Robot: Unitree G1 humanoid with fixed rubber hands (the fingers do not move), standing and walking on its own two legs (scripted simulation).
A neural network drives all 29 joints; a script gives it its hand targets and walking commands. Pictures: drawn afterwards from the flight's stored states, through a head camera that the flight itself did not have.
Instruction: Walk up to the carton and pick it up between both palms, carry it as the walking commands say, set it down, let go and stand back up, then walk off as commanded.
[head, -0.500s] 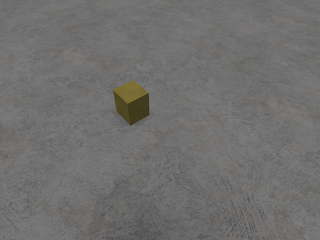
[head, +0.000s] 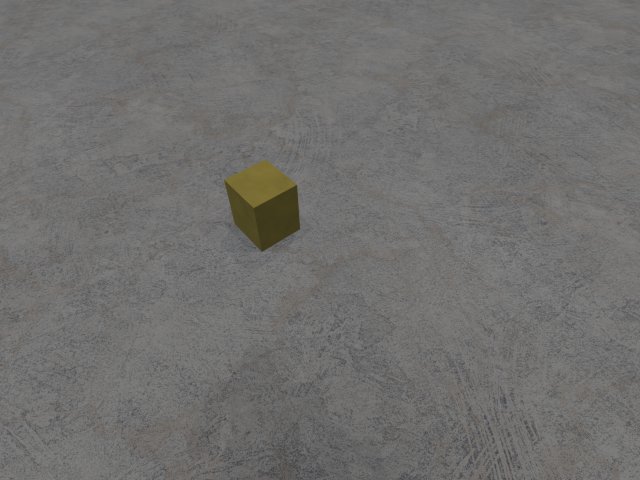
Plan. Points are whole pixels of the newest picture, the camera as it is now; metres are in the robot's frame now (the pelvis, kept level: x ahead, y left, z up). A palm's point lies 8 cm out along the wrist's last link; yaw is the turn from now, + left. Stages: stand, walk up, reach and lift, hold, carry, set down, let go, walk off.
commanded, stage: walk up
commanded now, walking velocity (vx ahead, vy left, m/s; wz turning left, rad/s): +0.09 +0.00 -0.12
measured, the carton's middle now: (264, 205) +1.24 +0.25 -0.64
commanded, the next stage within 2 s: none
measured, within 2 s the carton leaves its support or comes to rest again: neither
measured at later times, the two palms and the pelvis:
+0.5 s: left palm out of the picture +0.04 +0.27 -0.13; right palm out of the picture +0.06 -0.22 -0.10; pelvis +0.00 +0.02 +0.02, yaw -1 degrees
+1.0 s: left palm out of the picture +0.03 +0.24 -0.12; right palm out of the picture +0.06 -0.26 -0.12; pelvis +0.01 -0.01 +0.01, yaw +0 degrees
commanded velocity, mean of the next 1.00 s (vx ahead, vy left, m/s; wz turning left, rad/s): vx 0.04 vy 0.00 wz -0.01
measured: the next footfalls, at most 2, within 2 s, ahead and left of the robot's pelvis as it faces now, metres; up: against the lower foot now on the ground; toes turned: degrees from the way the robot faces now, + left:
left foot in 0.30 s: +0.04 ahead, +0.11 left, +0.00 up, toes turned +4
right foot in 0.64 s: +0.01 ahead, -0.13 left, +0.00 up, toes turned -3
